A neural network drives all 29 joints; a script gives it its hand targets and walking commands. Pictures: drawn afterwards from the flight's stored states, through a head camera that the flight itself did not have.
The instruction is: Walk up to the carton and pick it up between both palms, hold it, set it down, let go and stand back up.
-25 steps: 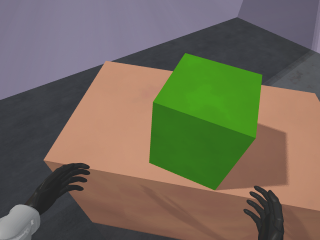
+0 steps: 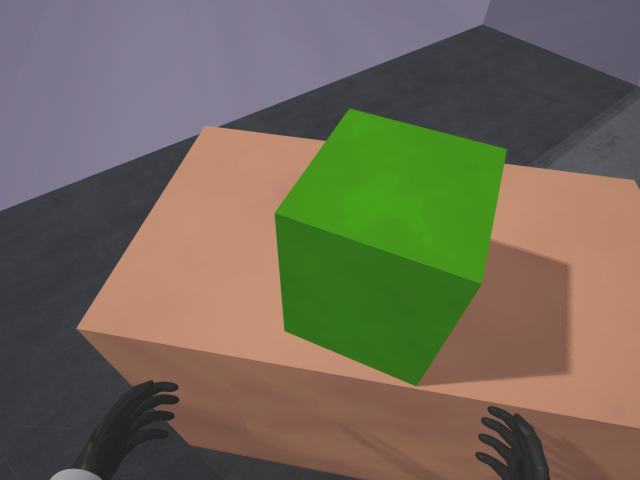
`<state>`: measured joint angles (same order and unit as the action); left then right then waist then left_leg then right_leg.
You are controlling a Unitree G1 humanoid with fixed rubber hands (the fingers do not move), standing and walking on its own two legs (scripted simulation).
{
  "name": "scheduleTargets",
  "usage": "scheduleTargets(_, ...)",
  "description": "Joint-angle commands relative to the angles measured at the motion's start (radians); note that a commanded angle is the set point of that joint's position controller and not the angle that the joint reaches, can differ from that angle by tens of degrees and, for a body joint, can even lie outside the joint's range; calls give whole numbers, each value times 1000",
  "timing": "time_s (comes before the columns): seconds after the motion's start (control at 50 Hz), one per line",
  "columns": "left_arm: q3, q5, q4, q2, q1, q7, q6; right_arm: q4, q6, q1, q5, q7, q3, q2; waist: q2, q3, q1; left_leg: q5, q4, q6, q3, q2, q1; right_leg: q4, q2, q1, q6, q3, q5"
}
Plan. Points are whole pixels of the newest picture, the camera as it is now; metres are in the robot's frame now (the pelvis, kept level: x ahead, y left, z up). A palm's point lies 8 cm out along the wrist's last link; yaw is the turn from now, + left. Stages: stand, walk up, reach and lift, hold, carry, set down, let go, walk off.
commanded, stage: set down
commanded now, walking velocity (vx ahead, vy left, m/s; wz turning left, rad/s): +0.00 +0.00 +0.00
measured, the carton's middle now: (383, 250) +0.40 -0.04 +0.07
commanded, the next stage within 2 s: let go in 1.10 s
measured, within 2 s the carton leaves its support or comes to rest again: neither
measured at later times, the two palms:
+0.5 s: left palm (162, 478) +0.14 +0.21 -0.04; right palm out of the picture +0.13 -0.24 -0.05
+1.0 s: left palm out of the picture +0.14 +0.19 -0.08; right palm out of the picture +0.14 -0.27 -0.09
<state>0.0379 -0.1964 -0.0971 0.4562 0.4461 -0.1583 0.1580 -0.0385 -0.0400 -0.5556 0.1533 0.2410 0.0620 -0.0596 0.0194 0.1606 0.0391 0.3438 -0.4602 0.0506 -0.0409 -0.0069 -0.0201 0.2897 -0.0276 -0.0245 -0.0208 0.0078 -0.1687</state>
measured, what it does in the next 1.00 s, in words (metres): stands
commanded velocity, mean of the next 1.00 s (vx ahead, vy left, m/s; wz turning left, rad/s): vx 0.00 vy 0.00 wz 0.00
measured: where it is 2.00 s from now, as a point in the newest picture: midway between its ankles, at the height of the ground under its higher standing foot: outside the picture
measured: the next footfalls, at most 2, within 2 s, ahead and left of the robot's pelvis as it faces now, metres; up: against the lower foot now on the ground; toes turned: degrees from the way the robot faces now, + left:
none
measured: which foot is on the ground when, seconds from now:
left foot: down 0.00-1.00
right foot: down 0.00-1.00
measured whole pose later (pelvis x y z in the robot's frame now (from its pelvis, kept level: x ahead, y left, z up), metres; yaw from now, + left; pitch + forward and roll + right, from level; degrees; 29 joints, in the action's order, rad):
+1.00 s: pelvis -0.01 -0.04 +0.00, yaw +0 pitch -3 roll -1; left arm -0.01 -0.01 0.50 0.22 0.20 0.01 0.11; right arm 0.75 -0.22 -0.18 0.00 -0.03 -0.03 -0.18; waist 0.01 0.09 0.01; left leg 0.29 -0.42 0.00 -0.04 -0.03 -0.07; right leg 0.38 -0.04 -0.13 0.02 -0.02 -0.19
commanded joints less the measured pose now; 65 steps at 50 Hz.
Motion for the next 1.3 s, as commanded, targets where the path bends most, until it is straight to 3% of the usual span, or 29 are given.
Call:
scheduleTargets(0.0,73,-2,-99,128,-58,-1,-42,-109,-53,2,-28,-5,-30,-57,115,-136,-26,-576,69,-126,53,-81,5,-1,25,28,78,18,194)
scheduleTargets(0.16,66,23,82,108,-171,4,-7,-37,34,107,-66,-29,-21,-57,50,-79,-19,-224,152,-58,-1,-69,-114,-4,42,44,74,17,78)
scheduleTargets(0.3,70,66,199,84,-261,13,12,40,84,189,-86,-53,-4,-44,32,-63,-11,-89,168,-28,-27,-58,-153,-12,66,18,62,29,-30)
scheduleTargets(0.42,76,98,261,62,-294,33,2,124,53,238,-108,-82,-12,-44,25,-105,-12,-114,142,-30,-38,-42,-147,-4,80,1,46,36,-34)
scheduleTargets(0.58,61,124,345,17,-296,63,-44,323,-64,280,-134,-132,-45,-64,13,-149,-30,-191,116,-46,-35,-23,-133,25,76,10,28,25,72)
scheduleTargets(0.74,27,156,407,-53,-286,108,-76,518,-172,342,-143,-199,-89,-142,22,-206,-34,-367,83,-80,-22,-18,-76,50,32,-6,42,-8,175)
scheduleTargets(0.94,-7,198,466,-147,-304,185,-83,699,-231,433,-151,-278,-134,-236,14,-236,-28,-443,74,-90,-12,-31,-58,64,0,-38,62,-28,197)
scheduleTargets(1.12,2,219,479,-170,-324,198,-65,738,-230,446,-145,-289,-129,-252,-2,-215,-27,-394,87,-81,-19,-18,-77,61,13,-20,53,-8,227)
scheduleTargets(1.28,1,206,464,-161,-330,196,-51,683,-205,438,-152,-281,-131,-239,-4,-194,-26,-299,107,-68,-31,-14,-114,54,21,-24,55,4,137)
